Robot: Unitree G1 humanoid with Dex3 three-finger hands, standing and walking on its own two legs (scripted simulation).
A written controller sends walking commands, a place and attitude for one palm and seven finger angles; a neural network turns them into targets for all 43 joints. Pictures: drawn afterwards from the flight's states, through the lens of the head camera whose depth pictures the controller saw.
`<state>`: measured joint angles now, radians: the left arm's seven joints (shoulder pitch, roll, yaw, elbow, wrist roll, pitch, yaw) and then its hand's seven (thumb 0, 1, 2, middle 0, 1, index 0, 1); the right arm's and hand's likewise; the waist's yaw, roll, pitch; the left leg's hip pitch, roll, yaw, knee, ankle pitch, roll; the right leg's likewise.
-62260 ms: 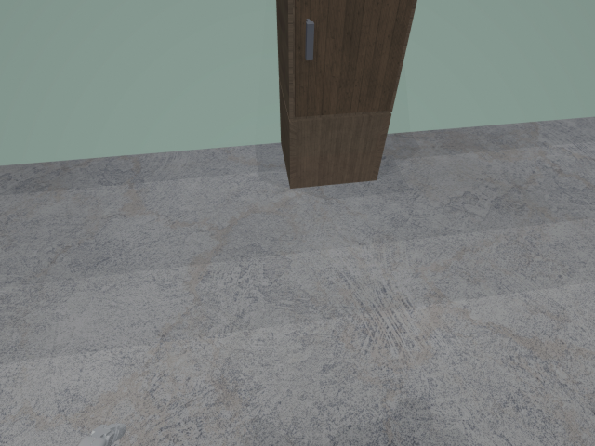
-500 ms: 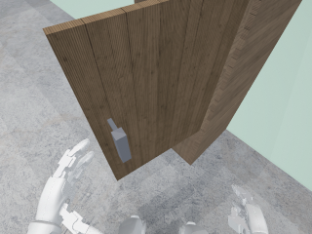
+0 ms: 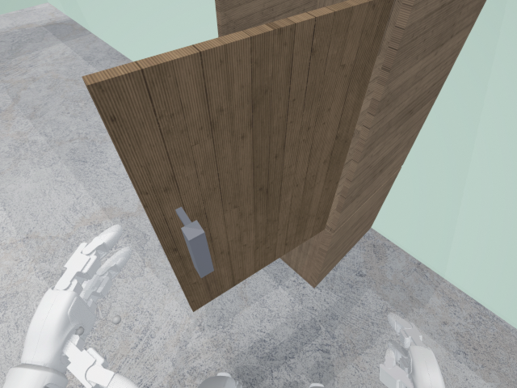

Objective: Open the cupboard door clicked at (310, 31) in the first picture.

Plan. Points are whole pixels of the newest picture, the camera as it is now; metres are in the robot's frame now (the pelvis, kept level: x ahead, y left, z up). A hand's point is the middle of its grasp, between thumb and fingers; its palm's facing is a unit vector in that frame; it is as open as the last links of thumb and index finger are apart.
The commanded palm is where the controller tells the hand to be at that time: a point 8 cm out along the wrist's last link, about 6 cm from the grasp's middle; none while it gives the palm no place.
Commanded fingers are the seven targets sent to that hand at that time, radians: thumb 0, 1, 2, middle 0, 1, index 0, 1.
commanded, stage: draw the hand back to the body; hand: left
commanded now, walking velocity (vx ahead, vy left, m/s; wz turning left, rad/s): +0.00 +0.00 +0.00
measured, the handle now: (193, 241) +0.33 +0.13 +0.05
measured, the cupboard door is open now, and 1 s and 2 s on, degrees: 80 80 80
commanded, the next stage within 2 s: step back with the hand held close in 1.34 s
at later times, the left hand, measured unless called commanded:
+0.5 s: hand (57, 301) +0.20 +0.24 +0.14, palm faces +0.26 -0.89 -0.37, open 14.5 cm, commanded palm +0.16 +0.28 +0.17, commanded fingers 0.00 0.13 0.57 -0.17 -0.30 -0.17 -0.30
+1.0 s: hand out of the picture +0.23 +0.27 +0.23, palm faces +0.44 -0.80 -0.42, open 8.6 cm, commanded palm +0.18 +0.31 +0.24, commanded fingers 0.00 0.90 0.90 -0.20 -0.30 -0.20 -0.30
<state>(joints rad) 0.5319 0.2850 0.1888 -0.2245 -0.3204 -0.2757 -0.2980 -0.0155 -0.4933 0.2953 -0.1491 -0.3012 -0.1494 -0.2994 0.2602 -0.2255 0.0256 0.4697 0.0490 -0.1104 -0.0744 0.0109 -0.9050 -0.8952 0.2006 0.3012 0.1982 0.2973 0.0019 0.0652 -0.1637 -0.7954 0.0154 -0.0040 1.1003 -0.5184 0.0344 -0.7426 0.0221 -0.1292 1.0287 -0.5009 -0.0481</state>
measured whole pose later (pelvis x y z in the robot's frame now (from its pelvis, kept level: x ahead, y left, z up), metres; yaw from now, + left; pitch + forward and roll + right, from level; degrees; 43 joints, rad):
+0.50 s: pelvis +0.02 +0.01 +0.05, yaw +0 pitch +4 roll -2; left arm 0.62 0.32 0.18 -0.37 -0.09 -0.03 0.09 -0.01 -0.18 0.43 -0.16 -0.30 -0.16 -0.30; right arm 0.25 -0.23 0.05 0.52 0.03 -0.11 -0.12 0.01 -0.90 -0.90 0.20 0.30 0.20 0.30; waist 0.04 0.07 -0.10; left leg -0.42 -0.01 0.03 0.75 -0.40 0.05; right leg -0.38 0.02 -0.08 0.69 -0.38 -0.03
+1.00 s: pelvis +0.04 +0.01 +0.08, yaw -1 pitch -3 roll -1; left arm 0.48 0.36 0.33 -0.42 -0.07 -0.04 0.12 0.01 0.67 0.80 -0.20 -0.30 -0.20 -0.30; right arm 0.19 -0.24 0.04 0.62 0.01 -0.10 -0.07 0.01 -0.90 -0.90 0.20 0.30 0.20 0.30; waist 0.07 0.07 0.00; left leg -0.10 -0.03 0.05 0.44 -0.28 0.05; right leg -0.08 0.01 -0.06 0.40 -0.26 -0.02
